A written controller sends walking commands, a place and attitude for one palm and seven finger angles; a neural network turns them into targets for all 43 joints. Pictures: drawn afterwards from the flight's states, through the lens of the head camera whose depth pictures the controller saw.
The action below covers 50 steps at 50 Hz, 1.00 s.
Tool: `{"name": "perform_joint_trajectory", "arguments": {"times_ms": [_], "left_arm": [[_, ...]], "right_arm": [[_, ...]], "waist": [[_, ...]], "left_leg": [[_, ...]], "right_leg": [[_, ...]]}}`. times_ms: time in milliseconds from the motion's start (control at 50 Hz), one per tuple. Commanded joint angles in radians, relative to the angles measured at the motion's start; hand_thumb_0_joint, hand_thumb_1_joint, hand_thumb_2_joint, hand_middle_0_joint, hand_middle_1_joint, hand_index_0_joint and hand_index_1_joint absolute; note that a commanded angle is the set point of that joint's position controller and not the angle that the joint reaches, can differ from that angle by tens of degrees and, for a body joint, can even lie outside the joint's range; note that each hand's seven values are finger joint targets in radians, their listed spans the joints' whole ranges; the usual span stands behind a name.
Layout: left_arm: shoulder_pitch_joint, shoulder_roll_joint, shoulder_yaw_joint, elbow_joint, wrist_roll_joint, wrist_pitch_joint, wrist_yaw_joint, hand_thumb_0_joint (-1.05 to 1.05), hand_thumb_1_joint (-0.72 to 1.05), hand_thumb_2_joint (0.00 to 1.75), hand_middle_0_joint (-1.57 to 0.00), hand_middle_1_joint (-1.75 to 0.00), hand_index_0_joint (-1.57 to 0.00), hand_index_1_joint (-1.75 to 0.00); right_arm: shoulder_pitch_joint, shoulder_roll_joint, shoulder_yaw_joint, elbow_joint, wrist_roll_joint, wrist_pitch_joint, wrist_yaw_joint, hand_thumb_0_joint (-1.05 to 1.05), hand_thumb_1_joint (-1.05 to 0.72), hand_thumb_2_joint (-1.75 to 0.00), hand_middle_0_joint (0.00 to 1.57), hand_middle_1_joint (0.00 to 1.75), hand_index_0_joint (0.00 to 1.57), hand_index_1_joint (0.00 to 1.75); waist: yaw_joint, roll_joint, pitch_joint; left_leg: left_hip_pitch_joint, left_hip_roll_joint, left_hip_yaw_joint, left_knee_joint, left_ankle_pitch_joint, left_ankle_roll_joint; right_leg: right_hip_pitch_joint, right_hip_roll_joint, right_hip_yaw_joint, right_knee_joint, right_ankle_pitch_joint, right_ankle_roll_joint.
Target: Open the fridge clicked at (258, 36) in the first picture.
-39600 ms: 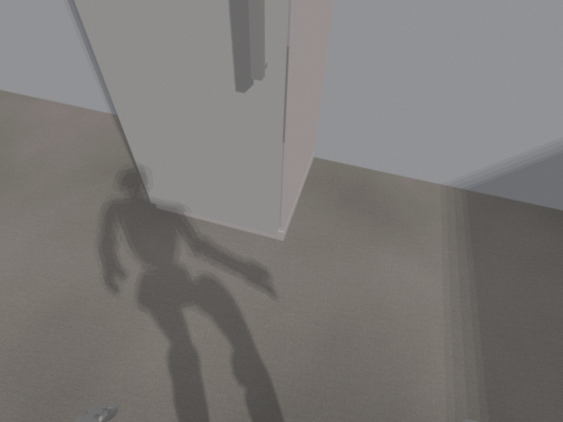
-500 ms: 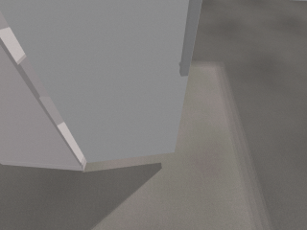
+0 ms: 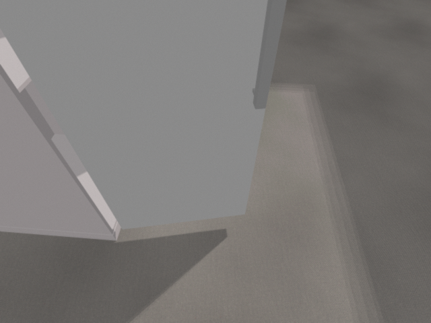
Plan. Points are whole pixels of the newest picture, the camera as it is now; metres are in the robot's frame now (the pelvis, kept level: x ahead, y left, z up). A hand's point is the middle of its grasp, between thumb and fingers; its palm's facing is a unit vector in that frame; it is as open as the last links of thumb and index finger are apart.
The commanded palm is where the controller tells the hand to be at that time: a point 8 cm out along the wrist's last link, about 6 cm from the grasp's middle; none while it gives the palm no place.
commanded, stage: look to check the result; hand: right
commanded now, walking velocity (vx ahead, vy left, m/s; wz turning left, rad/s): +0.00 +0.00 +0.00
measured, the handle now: (264, 53) +0.66 -0.07 +0.17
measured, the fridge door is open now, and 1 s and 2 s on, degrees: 78 78 78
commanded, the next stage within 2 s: stand and wait in 0.12 s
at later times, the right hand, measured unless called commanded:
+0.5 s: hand out of the picture +0.01 -0.18 -0.18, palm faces +0.00 +0.98 -0.19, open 7.3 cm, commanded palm none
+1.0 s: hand out of the picture +0.01 -0.19 -0.18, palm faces -0.02 +0.98 -0.21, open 7.3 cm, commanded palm none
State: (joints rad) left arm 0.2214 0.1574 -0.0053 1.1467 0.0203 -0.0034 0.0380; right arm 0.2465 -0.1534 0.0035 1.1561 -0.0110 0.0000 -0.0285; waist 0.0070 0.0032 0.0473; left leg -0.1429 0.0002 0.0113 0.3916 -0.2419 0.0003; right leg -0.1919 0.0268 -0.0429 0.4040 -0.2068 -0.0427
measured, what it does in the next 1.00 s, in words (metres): stands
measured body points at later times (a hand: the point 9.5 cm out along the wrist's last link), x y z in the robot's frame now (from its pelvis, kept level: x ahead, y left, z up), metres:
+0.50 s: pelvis +0.00 +0.00 +0.00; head +0.02 +0.00 +0.45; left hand +0.01 +0.23 -0.16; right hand +0.01 -0.23 -0.16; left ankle -0.02 +0.12 -0.74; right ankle +0.01 -0.09 -0.74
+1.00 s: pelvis -0.01 +0.00 +0.00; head +0.01 +0.00 +0.45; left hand +0.02 +0.25 -0.15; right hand +0.02 -0.24 -0.16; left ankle -0.02 +0.12 -0.74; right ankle +0.01 -0.09 -0.74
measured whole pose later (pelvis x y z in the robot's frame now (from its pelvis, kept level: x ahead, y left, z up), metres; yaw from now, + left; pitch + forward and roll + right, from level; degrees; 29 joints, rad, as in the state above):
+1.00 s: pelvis -0.01 +0.00 +0.00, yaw +1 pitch -1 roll +0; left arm 0.20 0.20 0.00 1.15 0.02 -0.01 0.03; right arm 0.21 -0.20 0.00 1.15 -0.01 0.00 -0.02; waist 0.01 0.01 0.06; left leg -0.12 0.00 0.00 0.36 -0.22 0.00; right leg -0.16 0.02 -0.05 0.37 -0.18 -0.04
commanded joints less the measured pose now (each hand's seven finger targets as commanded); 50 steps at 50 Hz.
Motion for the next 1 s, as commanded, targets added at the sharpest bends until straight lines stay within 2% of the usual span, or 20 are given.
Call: {"name": "perform_joint_trajectory", "arguments": {"times_ms": [0, 20, 300, 480, 720, 780, 900, 980], "left_arm": [[0.057, 0.102, 0.022, -0.022, -0.004, -0.011, 0.005, 0.00, 0.90, 0.90, -0.20, -0.30, -0.20, -0.30], [0.055, 0.101, 0.021, -0.021, -0.002, -0.010, 0.005, 0.00, 0.90, 0.90, -0.20, -0.30, -0.20, -0.30], [0.053, 0.112, 0.023, -0.020, -0.002, -0.015, 0.006, 0.00, 0.90, 0.90, -0.20, -0.30, -0.20, -0.30], [0.053, 0.133, 0.026, -0.024, -0.004, -0.014, 0.005, 0.00, 0.90, 0.90, -0.20, -0.30, -0.20, -0.30], [0.033, 0.145, 0.028, -0.022, -0.003, -0.015, 0.004, 0.00, 0.90, 0.90, -0.20, -0.30, -0.20, -0.30], [0.022, 0.164, 0.032, -0.030, -0.005, -0.015, 0.003, 0.00, 0.90, 0.90, -0.20, -0.30, -0.20, -0.30], [0.006, 0.177, 0.035, -0.031, -0.003, -0.018, 0.002, 0.00, 0.90, 0.90, -0.20, -0.30, -0.20, -0.30], [-0.005, 0.198, 0.036, -0.038, -0.005, -0.018, 0.001, 0.00, 0.90, 0.90, -0.20, -0.30, -0.20, -0.30]], "right_arm": [[0.055, -0.110, -0.021, -0.026, -0.002, -0.018, -0.007, 0.00, -0.90, -0.90, 0.20, 0.30, 0.20, 0.30], [0.055, -0.107, -0.020, -0.025, -0.001, -0.017, -0.007, 0.00, -0.90, -0.90, 0.20, 0.30, 0.20, 0.30], [0.050, -0.117, -0.023, -0.029, -0.001, -0.019, -0.006, 0.00, -0.90, -0.90, 0.20, 0.30, 0.20, 0.30], [0.044, -0.136, -0.025, -0.035, -0.002, -0.020, -0.004, 0.00, -0.90, -0.90, 0.20, 0.30, 0.20, 0.30], [0.023, -0.151, -0.028, -0.035, -0.002, -0.019, -0.001, 0.00, -0.90, -0.90, 0.20, 0.30, 0.20, 0.30], [0.024, -0.165, -0.028, -0.036, -0.004, -0.020, 0.000, 0.00, -0.90, -0.90, 0.20, 0.30, 0.20, 0.30], [0.002, -0.177, -0.031, -0.040, -0.004, -0.022, 0.002, 0.00, -0.90, -0.90, 0.20, 0.30, 0.20, 0.30], [-0.012, -0.196, -0.033, -0.045, -0.005, -0.023, 0.004, 0.00, -0.90, -0.90, 0.20, 0.30, 0.20, 0.30]], "waist": [[0.002, -0.003, -0.023], [0.000, 0.000, -0.006], [-0.002, -0.010, -0.009], [-0.003, 0.017, -0.004], [-0.001, -0.016, 0.005], [-0.003, 0.001, 0.002], [-0.001, -0.012, -0.015], [-0.002, 0.001, -0.010]], "left_leg": [[-0.034, 0.100, -0.079, -0.071, 0.145, 0.032], [-0.043, 0.099, -0.078, -0.071, 0.135, 0.031], [-0.025, 0.100, -0.080, -0.080, 0.141, 0.033], [-0.026, 0.098, -0.083, -0.090, 0.124, 0.034], [-0.029, 0.099, -0.086, -0.094, 0.102, 0.035], [-0.034, 0.098, -0.089, -0.102, 0.087, 0.036], [-0.029, 0.102, -0.091, -0.100, 0.098, 0.037], [-0.027, 0.099, -0.092, -0.106, 0.090, 0.037]], "right_leg": [[0.044, -0.131, 0.113, -0.065, 0.177, 0.002], [0.040, -0.131, 0.113, -0.070, 0.168, 0.003], [0.053, -0.135, 0.112, -0.079, 0.184, 0.002], [0.054, -0.135, 0.116, -0.086, 0.162, 0.001], [0.048, -0.139, 0.117, -0.103, 0.131, 0.002], [0.053, -0.140, 0.121, -0.104, 0.114, 0.000], [0.061, -0.143, 0.122, -0.107, 0.123, 0.001], [0.056, -0.144, 0.130, -0.111, 0.117, 0.000]]}}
